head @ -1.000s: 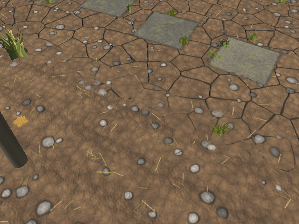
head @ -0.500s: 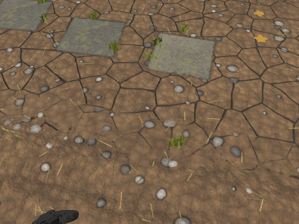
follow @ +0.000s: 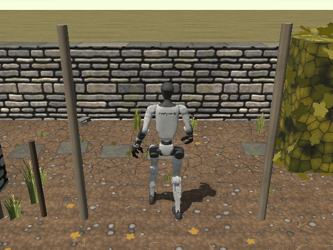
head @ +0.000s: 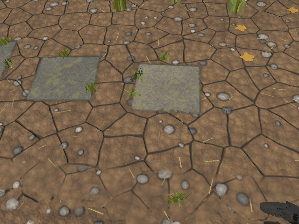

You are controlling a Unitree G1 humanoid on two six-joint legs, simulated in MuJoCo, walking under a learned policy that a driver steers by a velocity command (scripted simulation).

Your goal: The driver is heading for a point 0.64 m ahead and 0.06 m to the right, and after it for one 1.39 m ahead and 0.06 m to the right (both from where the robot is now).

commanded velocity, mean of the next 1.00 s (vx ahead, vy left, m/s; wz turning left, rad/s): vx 0.50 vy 0.00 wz -0.37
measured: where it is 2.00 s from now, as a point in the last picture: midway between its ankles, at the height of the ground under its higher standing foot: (211, 114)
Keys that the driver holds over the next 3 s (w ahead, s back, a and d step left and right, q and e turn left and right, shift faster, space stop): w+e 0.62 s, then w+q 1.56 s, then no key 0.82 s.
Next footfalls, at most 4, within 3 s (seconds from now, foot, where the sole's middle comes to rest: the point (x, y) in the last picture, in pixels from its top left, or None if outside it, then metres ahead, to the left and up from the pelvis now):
0.04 left None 0.19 0.14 -0.77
0.56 right None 0.41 -0.18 -0.77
1.12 left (195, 159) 0.79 -0.10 -0.77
1.58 right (240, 125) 1.01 -0.35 -0.77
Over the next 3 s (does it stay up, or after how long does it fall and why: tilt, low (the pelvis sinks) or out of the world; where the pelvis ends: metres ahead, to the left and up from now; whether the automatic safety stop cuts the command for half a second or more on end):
stays up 1.37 -0.07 0.00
